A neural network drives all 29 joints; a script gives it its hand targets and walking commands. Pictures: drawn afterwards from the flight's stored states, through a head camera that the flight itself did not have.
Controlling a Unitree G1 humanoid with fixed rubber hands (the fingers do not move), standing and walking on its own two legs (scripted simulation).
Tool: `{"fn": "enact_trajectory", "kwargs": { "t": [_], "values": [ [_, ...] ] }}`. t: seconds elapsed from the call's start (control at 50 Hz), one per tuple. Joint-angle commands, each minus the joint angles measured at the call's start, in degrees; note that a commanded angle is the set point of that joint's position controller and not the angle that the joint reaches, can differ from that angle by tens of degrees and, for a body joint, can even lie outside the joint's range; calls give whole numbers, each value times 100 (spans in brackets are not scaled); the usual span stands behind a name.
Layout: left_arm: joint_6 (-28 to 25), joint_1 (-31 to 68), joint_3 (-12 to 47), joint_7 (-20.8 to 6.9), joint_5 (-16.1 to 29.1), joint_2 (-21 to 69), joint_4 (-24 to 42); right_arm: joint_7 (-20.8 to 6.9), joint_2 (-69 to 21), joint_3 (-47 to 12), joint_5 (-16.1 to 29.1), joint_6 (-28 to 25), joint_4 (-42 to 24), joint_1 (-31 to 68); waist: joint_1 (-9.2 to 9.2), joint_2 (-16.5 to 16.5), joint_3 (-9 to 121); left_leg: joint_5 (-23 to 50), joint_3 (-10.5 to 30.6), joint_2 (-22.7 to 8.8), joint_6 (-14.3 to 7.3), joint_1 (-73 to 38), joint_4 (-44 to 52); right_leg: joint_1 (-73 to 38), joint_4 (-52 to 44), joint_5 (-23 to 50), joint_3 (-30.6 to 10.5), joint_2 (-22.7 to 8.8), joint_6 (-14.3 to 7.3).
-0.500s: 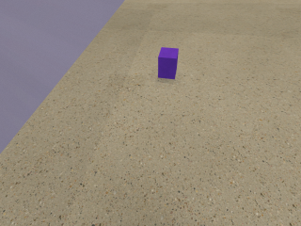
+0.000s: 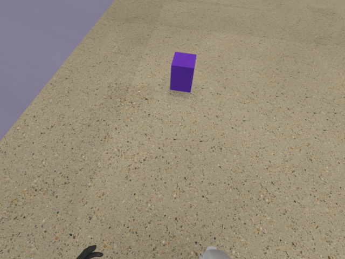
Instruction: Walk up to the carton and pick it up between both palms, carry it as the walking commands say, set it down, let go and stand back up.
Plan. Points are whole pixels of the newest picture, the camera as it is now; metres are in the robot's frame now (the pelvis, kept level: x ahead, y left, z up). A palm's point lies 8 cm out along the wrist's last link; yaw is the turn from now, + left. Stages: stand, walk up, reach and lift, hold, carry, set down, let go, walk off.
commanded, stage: walk up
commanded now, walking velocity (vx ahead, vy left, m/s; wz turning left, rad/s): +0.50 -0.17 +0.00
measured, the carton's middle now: (182, 72) +1.64 -0.12 -0.65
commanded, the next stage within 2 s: none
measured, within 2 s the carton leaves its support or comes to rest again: neither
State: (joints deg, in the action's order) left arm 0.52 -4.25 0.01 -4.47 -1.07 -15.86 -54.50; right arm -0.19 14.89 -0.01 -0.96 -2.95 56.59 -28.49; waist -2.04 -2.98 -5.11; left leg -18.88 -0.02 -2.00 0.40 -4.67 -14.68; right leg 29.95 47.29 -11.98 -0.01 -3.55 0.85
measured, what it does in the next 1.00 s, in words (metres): walks ahead: right foot, then left foot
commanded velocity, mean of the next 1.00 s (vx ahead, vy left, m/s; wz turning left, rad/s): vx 0.50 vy -0.11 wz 0.00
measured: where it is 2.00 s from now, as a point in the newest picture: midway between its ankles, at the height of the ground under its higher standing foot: (173, 143)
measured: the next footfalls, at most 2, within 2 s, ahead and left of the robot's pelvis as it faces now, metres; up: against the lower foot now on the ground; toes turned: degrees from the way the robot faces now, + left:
right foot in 0.10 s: +0.20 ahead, -0.16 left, +0.00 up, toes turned -2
left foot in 0.52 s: +0.42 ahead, +0.13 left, +0.00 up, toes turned +2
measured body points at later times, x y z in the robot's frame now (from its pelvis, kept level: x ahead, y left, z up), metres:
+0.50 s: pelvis +0.24 -0.01 -0.01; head +0.27 -0.01 +0.43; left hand +0.22 +0.26 -0.15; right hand +0.37 -0.26 -0.14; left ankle +0.36 +0.12 -0.73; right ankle +0.16 -0.16 -0.74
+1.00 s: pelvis +0.47 -0.01 +0.00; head +0.49 +0.00 +0.45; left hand +0.58 +0.24 -0.14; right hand +0.44 -0.28 -0.13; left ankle +0.38 +0.13 -0.74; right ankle +0.54 -0.16 -0.70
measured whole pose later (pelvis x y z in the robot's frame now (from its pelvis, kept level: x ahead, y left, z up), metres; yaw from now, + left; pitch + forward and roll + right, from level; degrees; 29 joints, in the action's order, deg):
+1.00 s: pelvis +0.47 -0.01 +0.00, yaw +1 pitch +0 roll -1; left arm -0.4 -7.2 0.0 -4.1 -1.1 -15.3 -54.4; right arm -1.0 15.0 0.0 -1.0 -3.0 56.3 -22.9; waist -1.4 -1.4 -3.0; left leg -17.9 -0.4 -3.3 1.4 1.7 -19.4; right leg 27.7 44.2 -14.9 1.5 -3.4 2.3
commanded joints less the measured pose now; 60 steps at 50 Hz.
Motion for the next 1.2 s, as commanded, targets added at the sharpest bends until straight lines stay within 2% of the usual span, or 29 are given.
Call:
{"fn": "enact_trajectory", "kwargs": {
  "t": [0.0,0.04,0.06,0.08,0.1,0.12,0.14,0.2,0.24,0.34,0.42,0.48,0.5,0.52,0.54,0.56,0.6,0.64,0.68,0.86,0.92,0.98,1.0,1.02,1.04,1.06,1.08,1.12,1.18],
  "values": [
    [-124,328,-147,54,5,-216,504,143,1069,489,64,-32,-120,62,-62,1618,-92,3205,-57,-1356,-570,205,-241,-479,-1763,-140,830,139,14],
    [-251,-1234,-309,171,-28,-527,1,107,1088,478,68,-64,-175,299,652,1045,936,4239,-113,-1096,-461,883,-2357,-2522,-2280,78,711,217,-267],
    [-348,-2535,-396,233,-122,-993,-352,66,875,445,77,-99,-364,427,1170,-211,2114,2752,-244,-761,-303,1738,-4425,-3931,-2353,-277,-569,-809,-515],
    [-363,-2818,-565,283,-122,-1442,-472,-4,380,286,71,-113,-617,461,1107,-2171,2221,-1503,-139,275,-148,3402,-5804,-4852,-2808,271,-2813,-2063,-968],
    [-318,-2873,-504,313,-18,-1540,-500,26,628,401,28,-100,-832,776,993,-1736,1846,-1718,337,170,-274,4015,-6253,-4568,-3159,-116,-3302,-1932,-935],
    [-343,-2438,-425,343,-45,-1301,-418,-21,481,401,-12,-120,-689,833,631,-955,1081,-1056,581,-92,-290,4170,-6249,-3848,-3186,-187,-3035,-1771,-867],
    [-426,-2000,-391,354,-49,-1011,-224,-52,518,440,-10,-103,-527,1005,623,55,837,-507,390,-169,-240,4293,-6187,-3537,-3143,11,-2468,-1667,-865],
    [-527,-1527,-353,387,-2,-494,6,-115,428,397,-30,0,-414,1154,305,-30,654,-320,79,-455,-122,3796,-5509,-2479,-3164,634,-1390,-1346,-883],
    [-559,-1556,-344,384,-17,-543,37,-165,296,347,-39,120,-425,1225,210,-744,652,21,87,-479,-63,3738,-4994,-2305,-3278,472,-1010,-1173,-776],
    [-507,-1661,-339,387,-30,-475,98,-303,215,244,6,213,-551,2312,327,-990,36,528,-259,-498,140,3705,-3478,-1806,-3819,-396,-652,-1086,-856],
    [-427,-2002,-387,409,2,-593,110,-327,35,151,37,66,-636,2799,553,-736,223,778,-596,-248,143,3213,-2100,-2171,-3553,315,-544,-995,-859],
    [-378,-1977,-414,451,82,-702,-8,-226,97,215,9,-72,-481,2176,210,-546,823,826,-813,-54,-7,2320,-1421,-2541,-2596,1216,-365,-869,-733],
    [-339,-1727,-429,438,93,-618,74,-150,403,255,0,-147,-169,1200,-221,-68,1291,855,-589,-88,-160,1039,-1081,-2159,-1280,1062,-25,-550,-581],
    [-348,-1784,-428,438,132,-468,164,-36,993,495,-55,-157,120,201,-617,1075,1827,82,941,-1100,-437,-393,-771,-830,414,166,268,-70,-273],
    [-390,-1602,-328,371,35,-176,497,34,1808,664,-121,-108,174,-470,-728,2434,1819,-421,3827,-2689,-721,-1043,245,720,1614,-2264,77,546,-70],
    [-277,-1699,-438,365,-46,-421,402,35,1997,678,-44,-5,203,-229,-544,1871,1397,-465,3934,-2482,-800,-710,222,990,2045,-1997,-480,367,-142],
    [-251,-1440,-361,300,-61,-249,355,18,1189,447,-12,-32,-5,615,-173,856,237,-546,2828,-2117,-860,860,395,825,2157,-1169,-325,-94,-190],
    [-133,-1242,-291,201,-57,-312,281,13,935,441,-36,-61,-191,1057,-68,1267,-82,-1329,2074,-1726,-678,1693,769,415,1897,-676,-91,-261,-85],
    [-89,-1129,-314,152,-71,-275,277,-7,938,396,25,-124,-239,814,-17,1488,120,-390,1669,-1442,-474,1369,577,326,1568,-314,-92,-232,17],
    [-82,66,-200,9,32,-181,521,7,981,508,-3,-127,-124,434,-273,1560,-226,-578,977,-1691,-805,966,1040,552,-144,270,305,-316,332],
    [-125,468,-197,-2,21,-184,647,50,1023,497,-14,-88,-166,276,-405,1398,-126,403,858,-1676,-912,476,637,603,-815,237,321,-280,244],
    [-177,16,-174,-5,18,-199,524,49,1235,560,3,-64,-252,753,-91,1548,-41,1211,422,-1707,-830,805,246,-371,-1627,-88,539,-189,155],
    [-205,-473,-194,49,12,-224,439,65,1233,571,5,-53,-233,967,244,1368,110,1439,284,-1665,-729,1099,-131,-1024,-1994,79,509,-176,77],
    [-285,-822,-203,101,-2,-269,158,28,1184,546,26,-31,-248,897,364,1229,542,2148,-15,-1199,-636,1025,-1056,-1696,-2315,172,764,128,91],
    [-365,-1833,-293,158,-38,-586,-222,6,1108,498,-1,-47,-231,942,685,612,1282,2406,-191,-949,-451,1392,-2528,-2883,-2454,115,549,31,-117],
    [-456,-2849,-507,289,-97,-1261,-341,6,647,333,41,-110,-545,947,1141,-1620,2222,25,-206,-397,-231,2603,-4421,-4236,-2875,-299,-1511,-1590,-323],
    [-498,-3016,-561,352,-38,-1656,-385,-23,407,327,45,-93,-610,911,939,-2192,1885,-1693,161,189,-241,3886,-5418,-4561,-3538,-347,-3438,-2125,-185],
    [-502,-2286,-268,383,-101,-1066,-332,-93,345,473,-45,6,-485,1135,509,-180,647,-662,619,-215,-280,4213,-5662,-3208,-3420,-409,-2951,-1636,-188],
    [-617,-2065,-288,396,-18,-355,-82,-119,266,361,-14,27,-245,1143,344,-232,882,25,239,-412,-225,3829,-5240,-3152,-3006,2019,-1496,-1229,-248]
  ]
}}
